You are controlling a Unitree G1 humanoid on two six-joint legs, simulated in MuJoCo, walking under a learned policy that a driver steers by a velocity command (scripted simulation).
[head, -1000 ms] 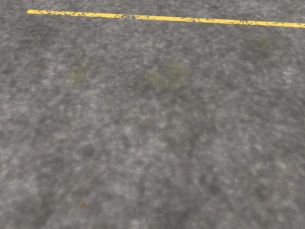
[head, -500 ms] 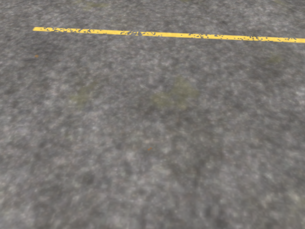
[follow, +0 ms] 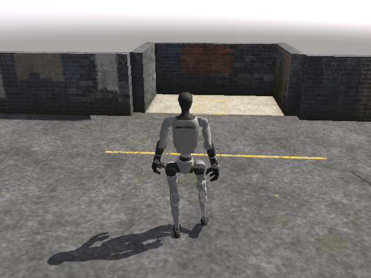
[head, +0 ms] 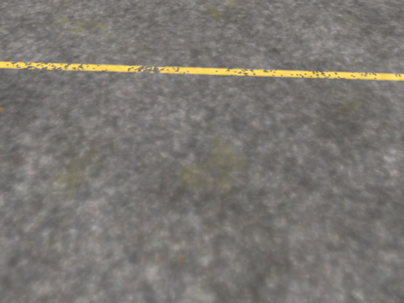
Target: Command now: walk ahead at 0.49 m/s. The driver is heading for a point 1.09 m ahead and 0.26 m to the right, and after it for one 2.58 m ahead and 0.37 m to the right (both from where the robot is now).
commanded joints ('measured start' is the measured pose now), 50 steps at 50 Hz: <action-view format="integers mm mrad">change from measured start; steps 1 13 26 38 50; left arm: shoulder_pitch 35 -171 93 246 148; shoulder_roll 47 84 110 140 72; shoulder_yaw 14 20 33 44 45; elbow -42 -128 -3 86 33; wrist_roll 13 -9 18 -4 -23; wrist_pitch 3 -31 -32 7 15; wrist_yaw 7 -48 -40 -4 1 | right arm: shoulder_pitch -40 84 -62 -413 -140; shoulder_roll -132 -189 -90 -75 -75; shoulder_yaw -21 -40 -29 -17 -36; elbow -55 -7 -102 -224 -111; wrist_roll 1 27 13 26 -8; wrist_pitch -18 33 30 5 -16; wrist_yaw -20 -41 -43 3 -7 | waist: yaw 47 16 12 94 34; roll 75 115 -16 -23 146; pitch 54 38 4 97 -32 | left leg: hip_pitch -107 190 -530 -551 -3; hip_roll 279 344 240 180 349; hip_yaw -207 -183 -121 -78 -239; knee -207 1 743 253 -124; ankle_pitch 70 226 9 149 -18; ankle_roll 171 83 -62 -34 83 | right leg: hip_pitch -20 155 516 743 78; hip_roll -42 74 -89 -134 -15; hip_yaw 1 -74 85 16 55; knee -140 -645 -1005 -964 58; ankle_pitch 161 107 314 283 -61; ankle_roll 28 -28 -190 -144 -22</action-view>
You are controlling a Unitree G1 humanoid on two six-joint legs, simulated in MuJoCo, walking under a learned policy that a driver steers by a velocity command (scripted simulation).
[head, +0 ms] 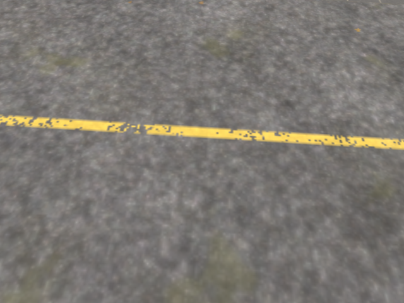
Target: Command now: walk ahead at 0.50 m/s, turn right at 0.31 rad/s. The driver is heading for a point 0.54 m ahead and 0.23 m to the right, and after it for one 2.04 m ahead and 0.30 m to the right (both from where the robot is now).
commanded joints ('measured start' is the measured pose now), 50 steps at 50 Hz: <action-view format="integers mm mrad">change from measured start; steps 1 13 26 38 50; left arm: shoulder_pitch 60 -203 -169 -157 -106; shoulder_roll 41 33 151 181 139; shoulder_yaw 25 27 61 73 69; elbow -39 -215 -332 -389 -394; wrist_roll -1 34 40 35 15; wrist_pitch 20 47 63 106 134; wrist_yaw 8 -41 -4 34 17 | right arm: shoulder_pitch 23 53 -21 -63 -59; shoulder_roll -70 -185 -140 -135 -156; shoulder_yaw -15 -40 -35 -33 -37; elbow -14 8 -105 -134 -204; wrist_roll -13 12 -6 10 -11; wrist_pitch -20 46 96 82 96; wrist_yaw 0 -81 -70 -66 -76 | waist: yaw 11 -25 -32 15 2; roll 137 101 -23 -134 169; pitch -44 -28 -163 -151 -42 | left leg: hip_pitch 124 296 -221 -101 166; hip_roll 259 287 34 -21 240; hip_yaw -221 69 -173 -197 -237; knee -315 -161 656 237 -158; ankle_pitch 58 601 -263 -185 197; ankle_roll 121 105 -93 -107 125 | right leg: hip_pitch -132 -149 192 174 -243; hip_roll -95 -22 -116 -69 106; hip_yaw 52 -87 292 433 23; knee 3 -525 -873 -879 42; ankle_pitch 104 335 462 81 -7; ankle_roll -8 21 -210 -147 131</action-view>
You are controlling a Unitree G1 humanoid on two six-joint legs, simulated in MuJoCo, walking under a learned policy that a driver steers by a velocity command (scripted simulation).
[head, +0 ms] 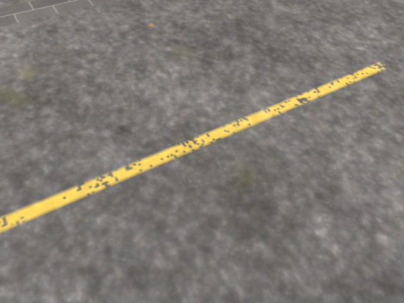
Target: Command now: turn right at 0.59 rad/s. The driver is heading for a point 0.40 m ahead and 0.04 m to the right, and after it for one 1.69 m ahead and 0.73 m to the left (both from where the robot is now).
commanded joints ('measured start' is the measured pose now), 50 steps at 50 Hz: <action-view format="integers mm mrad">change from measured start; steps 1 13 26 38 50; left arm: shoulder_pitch -28 13 49 42 20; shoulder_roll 41 36 84 116 50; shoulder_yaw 7 9 -10 -8 -28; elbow -87 -122 -82 -6 -28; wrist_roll -12 -9 13 0 25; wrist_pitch -2 7 -93 -91 -64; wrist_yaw -3 -46 -9 -24 13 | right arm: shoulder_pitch -50 -35 -92 -51 1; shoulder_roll -135 -211 -123 -129 -219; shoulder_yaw -24 -59 -31 -9 -31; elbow -91 -96 -120 -148 -213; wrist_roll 1 53 19 26 18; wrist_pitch -2 5 -58 -65 -10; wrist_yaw -13 14 49 80 31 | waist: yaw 0 25 45 25 35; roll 198 222 -105 -40 156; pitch -29 -94 -52 -31 -132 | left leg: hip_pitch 147 124 -372 -103 97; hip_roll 208 277 29 -15 145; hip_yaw -133 16 -28 39 -319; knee -157 15 355 79 -116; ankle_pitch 275 323 40 73 519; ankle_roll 183 119 -45 41 241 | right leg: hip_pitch -109 337 496 449 23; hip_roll -63 -83 -287 -316 -101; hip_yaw -51 -202 203 49 -43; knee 27 -694 -957 -787 -116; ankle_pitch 48 195 12 394 21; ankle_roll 41 -73 -264 -219 42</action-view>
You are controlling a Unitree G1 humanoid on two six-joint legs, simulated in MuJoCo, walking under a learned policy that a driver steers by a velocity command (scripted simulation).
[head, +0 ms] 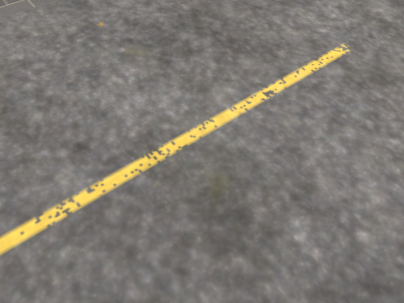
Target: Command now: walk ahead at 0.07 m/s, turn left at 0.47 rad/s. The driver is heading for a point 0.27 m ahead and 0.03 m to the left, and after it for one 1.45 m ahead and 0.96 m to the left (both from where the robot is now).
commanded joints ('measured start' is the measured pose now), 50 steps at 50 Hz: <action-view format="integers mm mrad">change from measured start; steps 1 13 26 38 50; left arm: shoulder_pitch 31 -53 127 179 -7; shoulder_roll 68 74 105 180 73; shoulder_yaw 20 32 34 45 -6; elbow -47 -52 27 80 -47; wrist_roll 1 -36 -1 -32 14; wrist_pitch -3 -86 -86 -61 -93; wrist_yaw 14 -27 -12 -4 -23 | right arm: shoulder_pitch -17 0 -106 185 43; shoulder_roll -187 -171 -67 -202 -157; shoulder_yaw -57 -52 -24 -99 -56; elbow -74 -82 -150 -96 -64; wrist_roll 4 19 21 27 10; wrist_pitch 3 20 -20 -4 -55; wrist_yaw -23 -28 19 33 -8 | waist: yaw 20 13 79 -155 12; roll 127 177 -89 -36 65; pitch -164 -79 25 -203 -34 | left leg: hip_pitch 171 61 -508 389 71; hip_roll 233 157 136 13 186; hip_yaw -255 -467 -5 100 -232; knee -106 -117 587 127 -239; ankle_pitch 439 -314 2 48 229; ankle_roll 175 131 -122 91 213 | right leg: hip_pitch -29 267 520 344 -88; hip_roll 2 35 -243 -219 -103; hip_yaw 24 26 61 -230 4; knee -82 -648 -906 -233 -142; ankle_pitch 66 186 320 956 290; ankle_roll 25 -50 -237 -110 0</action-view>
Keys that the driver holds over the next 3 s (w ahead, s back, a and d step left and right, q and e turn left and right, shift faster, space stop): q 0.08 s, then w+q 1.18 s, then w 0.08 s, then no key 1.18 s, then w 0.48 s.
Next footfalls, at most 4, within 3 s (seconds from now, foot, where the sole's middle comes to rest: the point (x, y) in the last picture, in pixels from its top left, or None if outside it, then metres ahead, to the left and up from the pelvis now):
0.30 right None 0.15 -0.14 -0.78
0.76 left None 0.35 0.23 -0.78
1.24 right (129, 225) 0.70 0.24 -0.78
1.66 left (41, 242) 0.63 0.52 -0.78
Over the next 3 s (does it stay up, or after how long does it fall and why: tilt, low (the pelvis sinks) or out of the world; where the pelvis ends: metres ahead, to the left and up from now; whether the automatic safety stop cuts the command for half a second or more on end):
stays up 0.73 0.51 0.01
